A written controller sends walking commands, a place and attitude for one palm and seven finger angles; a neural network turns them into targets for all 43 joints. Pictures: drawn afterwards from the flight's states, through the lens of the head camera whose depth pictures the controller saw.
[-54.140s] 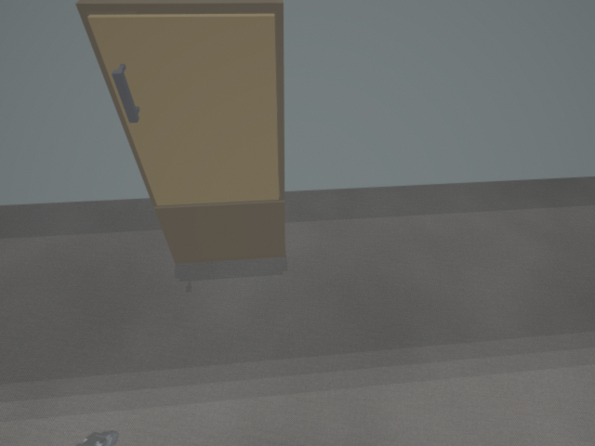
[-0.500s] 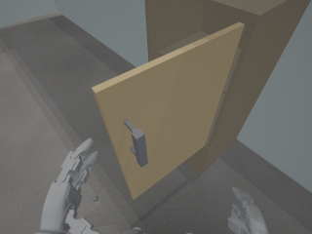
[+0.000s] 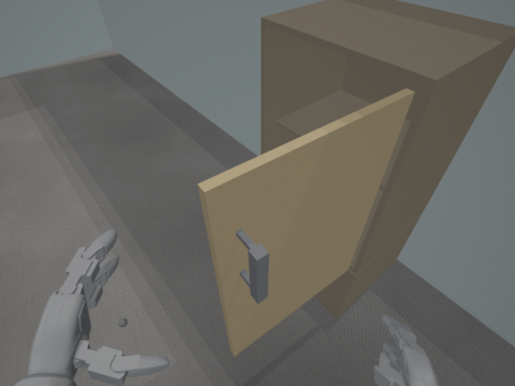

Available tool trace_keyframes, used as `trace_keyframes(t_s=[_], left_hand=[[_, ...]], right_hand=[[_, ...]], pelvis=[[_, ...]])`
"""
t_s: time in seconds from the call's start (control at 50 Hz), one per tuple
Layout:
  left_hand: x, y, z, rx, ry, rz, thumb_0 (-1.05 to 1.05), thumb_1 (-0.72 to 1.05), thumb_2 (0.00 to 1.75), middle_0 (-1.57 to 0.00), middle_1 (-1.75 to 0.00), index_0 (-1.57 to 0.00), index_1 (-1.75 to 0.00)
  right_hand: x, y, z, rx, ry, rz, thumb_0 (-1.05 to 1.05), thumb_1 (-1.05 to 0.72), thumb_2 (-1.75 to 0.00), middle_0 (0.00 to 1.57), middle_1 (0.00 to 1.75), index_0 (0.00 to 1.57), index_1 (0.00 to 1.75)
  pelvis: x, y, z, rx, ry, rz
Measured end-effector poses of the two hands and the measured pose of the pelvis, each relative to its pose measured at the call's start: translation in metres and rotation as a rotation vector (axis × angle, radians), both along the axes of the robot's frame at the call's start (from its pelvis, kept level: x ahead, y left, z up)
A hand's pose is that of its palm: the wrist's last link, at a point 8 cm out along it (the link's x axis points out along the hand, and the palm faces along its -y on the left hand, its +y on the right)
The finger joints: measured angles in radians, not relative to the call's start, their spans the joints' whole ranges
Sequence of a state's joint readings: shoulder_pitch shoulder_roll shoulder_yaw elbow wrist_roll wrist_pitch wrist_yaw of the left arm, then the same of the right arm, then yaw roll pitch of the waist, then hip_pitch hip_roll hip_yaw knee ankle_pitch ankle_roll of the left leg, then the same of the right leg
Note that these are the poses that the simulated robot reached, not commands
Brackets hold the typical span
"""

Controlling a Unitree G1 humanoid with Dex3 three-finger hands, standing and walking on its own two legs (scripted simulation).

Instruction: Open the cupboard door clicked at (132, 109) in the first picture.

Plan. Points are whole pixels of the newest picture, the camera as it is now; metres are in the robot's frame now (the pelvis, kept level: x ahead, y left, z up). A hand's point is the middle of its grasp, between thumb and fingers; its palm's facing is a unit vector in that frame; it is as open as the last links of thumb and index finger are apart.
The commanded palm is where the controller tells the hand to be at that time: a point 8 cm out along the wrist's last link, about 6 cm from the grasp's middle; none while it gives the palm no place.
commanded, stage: draw the hand back to the body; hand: left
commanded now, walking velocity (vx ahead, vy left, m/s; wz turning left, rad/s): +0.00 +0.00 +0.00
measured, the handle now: (251, 266) +0.30 +0.04 +0.05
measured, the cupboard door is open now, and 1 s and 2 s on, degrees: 86 86 86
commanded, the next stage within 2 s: step back with the hand held close in 0.90 s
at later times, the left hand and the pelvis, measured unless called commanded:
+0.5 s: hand (50, 262) +0.20 +0.25 +0.18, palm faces +0.40 -0.82 -0.40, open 9.3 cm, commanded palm +0.15 +0.30 +0.20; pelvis +0.01 +0.00 +0.03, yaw -1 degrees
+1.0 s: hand (64, 260) +0.20 +0.23 +0.19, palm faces +0.43 -0.81 -0.40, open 7.4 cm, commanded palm +0.15 +0.27 +0.21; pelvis +0.01 -0.02 +0.03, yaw -1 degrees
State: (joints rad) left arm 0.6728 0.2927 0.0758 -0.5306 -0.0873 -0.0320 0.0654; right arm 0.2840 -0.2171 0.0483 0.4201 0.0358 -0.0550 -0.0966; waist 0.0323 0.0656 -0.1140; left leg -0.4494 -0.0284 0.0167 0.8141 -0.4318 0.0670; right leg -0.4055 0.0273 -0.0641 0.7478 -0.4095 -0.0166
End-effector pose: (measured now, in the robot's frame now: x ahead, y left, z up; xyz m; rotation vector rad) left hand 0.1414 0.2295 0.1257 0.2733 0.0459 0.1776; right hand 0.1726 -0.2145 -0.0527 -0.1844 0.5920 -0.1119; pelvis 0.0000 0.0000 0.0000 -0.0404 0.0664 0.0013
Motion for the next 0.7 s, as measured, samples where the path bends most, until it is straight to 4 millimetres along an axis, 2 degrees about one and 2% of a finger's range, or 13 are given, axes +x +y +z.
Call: trace_keyframes(t_s=[0.16,0.28,0.58,0.64,0.7], left_hand=[[0.003,0.025,0.022,0.081,-0.021,0.086,-0.01,-0.02,0.51,-0.18,-0.3,-0.17,-0.3],[0.012,0.042,0.044,0.127,-0.089,0.136,-0.01,0.19,0.6,-0.18,-0.3,-0.18,-0.3],[0.02,0.066,0.086,0.223,-0.202,0.231,0.0,0.7,0.82,-0.21,-0.3,-0.2,-0.3],[0.02,0.064,0.085,0.214,-0.197,0.244,0.0,0.78,0.85,-0.21,-0.3,-0.2,-0.3],[0.021,0.058,0.076,0.188,-0.162,0.238,0.01,0.83,0.87,-0.21,-0.3,-0.2,-0.3]], right_hand=[[0.002,0.015,0.004,-0.003,0.037,0.035,0.01,-0.91,-0.9,0.2,0.3,0.21,0.3],[0.005,0.017,0.008,-0.005,0.045,0.052,0.01,-0.91,-0.9,0.2,0.3,0.21,0.3],[0.012,-0.008,0.013,-0.022,0.072,0.039,0.01,-0.91,-0.9,0.2,0.3,0.21,0.3],[0.011,-0.013,0.011,-0.016,0.081,0.035,0.01,-0.91,-0.9,0.2,0.3,0.21,0.3],[0.01,-0.018,0.01,-0.014,0.093,0.03,0.01,-0.91,-0.9,0.2,0.3,0.21,0.3]], pelvis=[[0.004,0.007,0.013,0.006,-0.05,0.002],[0.008,0.009,0.021,0.011,-0.08,-0.001],[0.013,-0.002,0.031,0.021,-0.114,-0.01],[0.013,-0.005,0.032,0.024,-0.117,-0.011],[0.012,-0.008,0.033,0.026,-0.119,-0.011]])
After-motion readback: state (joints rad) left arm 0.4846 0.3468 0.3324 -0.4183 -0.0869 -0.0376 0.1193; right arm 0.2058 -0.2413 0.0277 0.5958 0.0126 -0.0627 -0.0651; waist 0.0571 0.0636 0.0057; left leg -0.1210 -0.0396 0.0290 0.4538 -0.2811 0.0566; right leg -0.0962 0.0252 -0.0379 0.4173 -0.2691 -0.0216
